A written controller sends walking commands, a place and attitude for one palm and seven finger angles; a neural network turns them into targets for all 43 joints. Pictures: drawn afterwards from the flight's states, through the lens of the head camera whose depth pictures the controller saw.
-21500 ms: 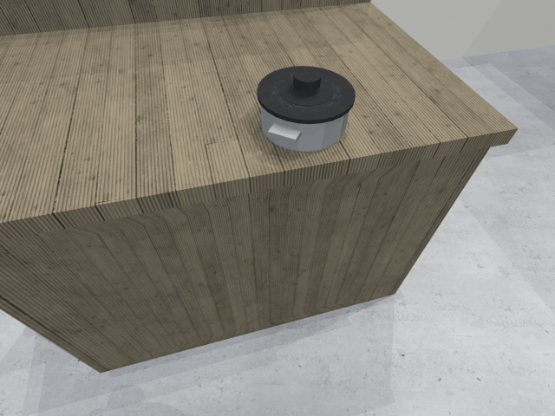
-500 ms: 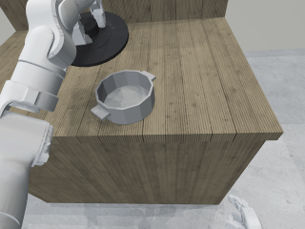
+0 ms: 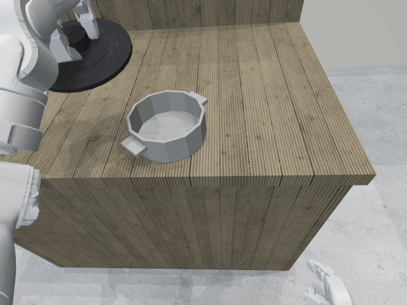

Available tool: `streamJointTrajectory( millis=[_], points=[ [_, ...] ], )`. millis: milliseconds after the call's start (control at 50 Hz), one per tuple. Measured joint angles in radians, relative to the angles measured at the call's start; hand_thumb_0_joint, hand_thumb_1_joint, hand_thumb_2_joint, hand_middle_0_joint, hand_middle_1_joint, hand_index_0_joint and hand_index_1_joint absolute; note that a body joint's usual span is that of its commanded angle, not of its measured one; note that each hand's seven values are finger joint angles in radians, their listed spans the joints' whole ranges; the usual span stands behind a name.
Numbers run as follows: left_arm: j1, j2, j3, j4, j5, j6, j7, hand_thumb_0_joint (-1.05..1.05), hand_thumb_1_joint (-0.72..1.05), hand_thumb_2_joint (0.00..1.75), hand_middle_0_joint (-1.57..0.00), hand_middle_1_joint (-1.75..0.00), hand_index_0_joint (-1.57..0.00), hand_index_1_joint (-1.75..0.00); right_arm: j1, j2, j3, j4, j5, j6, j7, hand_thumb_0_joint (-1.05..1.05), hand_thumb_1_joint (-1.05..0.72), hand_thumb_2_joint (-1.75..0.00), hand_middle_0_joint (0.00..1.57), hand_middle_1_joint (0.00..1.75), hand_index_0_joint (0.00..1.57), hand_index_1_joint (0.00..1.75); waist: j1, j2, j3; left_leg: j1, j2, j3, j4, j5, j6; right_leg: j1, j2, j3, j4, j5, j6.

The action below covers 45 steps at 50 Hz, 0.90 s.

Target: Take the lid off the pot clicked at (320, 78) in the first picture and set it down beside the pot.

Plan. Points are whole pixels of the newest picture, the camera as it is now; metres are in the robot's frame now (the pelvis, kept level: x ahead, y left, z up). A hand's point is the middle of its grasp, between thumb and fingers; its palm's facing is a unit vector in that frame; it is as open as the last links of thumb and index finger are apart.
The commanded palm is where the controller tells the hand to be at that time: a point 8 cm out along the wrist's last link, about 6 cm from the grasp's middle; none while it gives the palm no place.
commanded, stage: move the lid sideways beside the pot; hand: left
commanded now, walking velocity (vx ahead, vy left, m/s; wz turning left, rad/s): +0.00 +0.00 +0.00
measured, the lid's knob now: (73, 39) +0.47 +0.22 +0.29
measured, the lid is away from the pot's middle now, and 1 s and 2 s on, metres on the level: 0.13 0.23 0.24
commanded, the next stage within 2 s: lower the lid onto the table in 1.12 s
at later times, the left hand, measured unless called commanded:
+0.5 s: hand (34, 38) +0.45 +0.27 +0.31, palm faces -0.08 -0.04 -1.00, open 7.8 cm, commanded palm +0.41 +0.28 +0.38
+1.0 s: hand (8, 41) +0.45 +0.32 +0.31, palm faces -0.10 -0.04 -0.99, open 7.8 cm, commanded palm +0.42 +0.33 +0.38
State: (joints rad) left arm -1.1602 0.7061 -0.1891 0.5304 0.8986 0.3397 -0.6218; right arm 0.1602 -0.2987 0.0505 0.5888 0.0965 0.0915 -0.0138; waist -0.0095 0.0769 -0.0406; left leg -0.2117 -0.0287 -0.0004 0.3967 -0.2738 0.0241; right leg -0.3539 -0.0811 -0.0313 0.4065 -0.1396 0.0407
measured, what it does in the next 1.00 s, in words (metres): stands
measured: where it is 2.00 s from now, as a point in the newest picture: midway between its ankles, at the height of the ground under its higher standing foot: outside the picture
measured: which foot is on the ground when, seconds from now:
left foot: down 0.00-1.00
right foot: down 0.00-1.00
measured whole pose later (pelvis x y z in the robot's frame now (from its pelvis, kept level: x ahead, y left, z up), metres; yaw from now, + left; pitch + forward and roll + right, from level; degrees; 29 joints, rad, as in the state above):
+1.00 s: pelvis +0.01 +0.00 +0.00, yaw +1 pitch +7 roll -1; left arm -1.17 0.90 -0.07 0.69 0.95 0.22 -0.63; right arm 0.20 -0.31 0.05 0.60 0.10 0.15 -0.03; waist -0.03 0.08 -0.02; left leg -0.23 -0.02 -0.02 0.39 -0.28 0.03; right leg -0.34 -0.07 -0.05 0.35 -0.13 0.04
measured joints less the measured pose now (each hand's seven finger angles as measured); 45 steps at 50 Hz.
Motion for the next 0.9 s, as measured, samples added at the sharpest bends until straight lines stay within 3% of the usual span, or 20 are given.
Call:
streamJointTrajectory(
  millis=[240, 480, 900],
  points=[
    [-0.010, 0.045, 0.014, 0.043, 0.006, -0.031, -0.002, 0.00, 0.05, 0.98, -0.77, -0.84, -0.77, -0.86, 0.019, -0.005, 0.002, 0.012, 0.004, 0.012, -0.004, 0.01, -0.91, -0.90, 0.20, 0.30, 0.20, 0.30, -0.007, 0.000, 0.007, -0.008, 0.002, -0.008, 0.006, 0.000, -0.001, 0.003, 0.001, -0.008, -0.011, 0.006, -0.003],
    [-0.002, 0.100, 0.082, 0.089, 0.024, -0.074, -0.007, 0.00, 0.05, 0.98, -0.77, -0.84, -0.77, -0.86, 0.038, -0.009, 0.002, 0.013, 0.003, 0.030, -0.006, 0.01, -0.91, -0.90, 0.20, 0.30, 0.20, 0.30, -0.019, 0.005, 0.011, -0.013, 0.007, -0.006, 0.001, 0.000, -0.001, 0.001, 0.007, -0.007, -0.024, 0.011, -0.001],
    [-0.011, 0.172, 0.109, 0.142, 0.044, -0.109, -0.009, 0.00, 0.05, 0.98, -0.77, -0.84, -0.77, -0.86, 0.040, -0.015, 0.000, 0.016, 0.008, 0.052, -0.015, 0.01, -0.91, -0.90, 0.20, 0.30, 0.20, 0.30, -0.022, -0.001, 0.020, -0.017, 0.012, -0.017, -0.002, -0.007, 0.000, 0.010, 0.011, -0.020, -0.049, 0.012, -0.001]
  ],
)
